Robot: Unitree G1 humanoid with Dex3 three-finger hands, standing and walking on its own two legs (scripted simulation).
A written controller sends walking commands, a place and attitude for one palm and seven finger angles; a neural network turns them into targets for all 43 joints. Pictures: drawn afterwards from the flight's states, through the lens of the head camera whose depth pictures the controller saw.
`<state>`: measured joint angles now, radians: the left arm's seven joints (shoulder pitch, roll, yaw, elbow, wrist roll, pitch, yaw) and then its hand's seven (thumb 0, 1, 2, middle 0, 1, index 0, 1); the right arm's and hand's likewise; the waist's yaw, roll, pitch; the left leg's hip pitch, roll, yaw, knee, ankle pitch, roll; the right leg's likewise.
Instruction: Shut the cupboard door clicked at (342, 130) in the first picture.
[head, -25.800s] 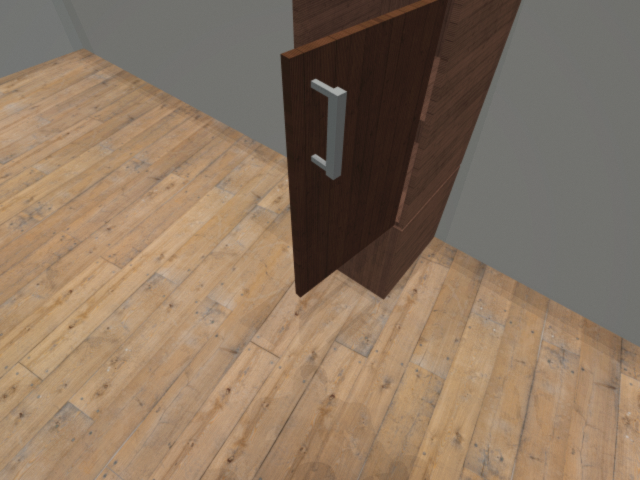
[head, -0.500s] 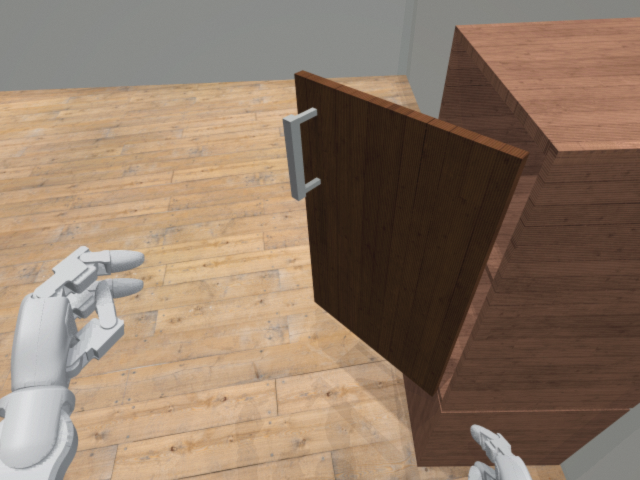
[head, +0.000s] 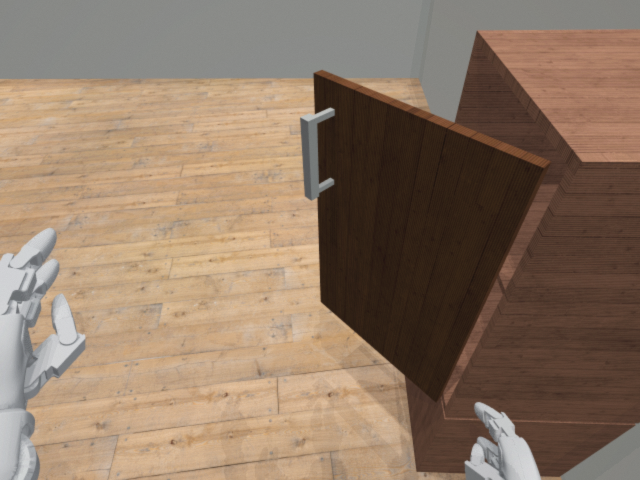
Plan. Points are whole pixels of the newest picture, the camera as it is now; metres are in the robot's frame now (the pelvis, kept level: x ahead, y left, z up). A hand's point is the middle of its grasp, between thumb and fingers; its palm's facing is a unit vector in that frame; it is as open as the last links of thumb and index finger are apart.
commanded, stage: draw the hand back to the body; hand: left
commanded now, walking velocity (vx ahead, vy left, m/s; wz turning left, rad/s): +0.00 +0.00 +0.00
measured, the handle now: (319, 155) +0.58 +0.08 +0.13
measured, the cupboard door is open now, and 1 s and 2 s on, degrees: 45 45 45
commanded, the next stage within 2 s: step back with the hand held close in 0.04 s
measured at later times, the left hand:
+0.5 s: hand (87, 341) +0.19 +0.26 +0.14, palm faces +0.30 -0.81 -0.51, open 7.4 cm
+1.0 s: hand out of the picture +0.09 +0.29 +0.17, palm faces +0.47 -0.76 -0.44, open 7.4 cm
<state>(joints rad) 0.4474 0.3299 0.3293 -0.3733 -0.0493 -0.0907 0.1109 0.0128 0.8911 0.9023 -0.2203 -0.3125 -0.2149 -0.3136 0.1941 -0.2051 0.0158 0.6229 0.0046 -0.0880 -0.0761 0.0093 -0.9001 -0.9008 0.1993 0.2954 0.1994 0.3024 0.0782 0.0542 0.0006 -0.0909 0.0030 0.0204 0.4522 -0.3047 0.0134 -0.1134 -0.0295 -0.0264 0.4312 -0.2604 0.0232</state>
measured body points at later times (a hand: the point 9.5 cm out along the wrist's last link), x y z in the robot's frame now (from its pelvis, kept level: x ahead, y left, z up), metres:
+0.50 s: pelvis -0.03 +0.02 -0.01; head +0.00 +0.02 +0.44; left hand +0.17 +0.30 +0.17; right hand +0.13 -0.24 -0.09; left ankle -0.03 +0.11 -0.74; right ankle -0.01 -0.14 -0.74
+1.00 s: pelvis -0.11 +0.02 -0.02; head -0.10 +0.04 +0.43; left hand +0.06 +0.32 +0.19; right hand +0.05 -0.22 -0.10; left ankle -0.03 +0.11 -0.74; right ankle -0.03 -0.13 -0.74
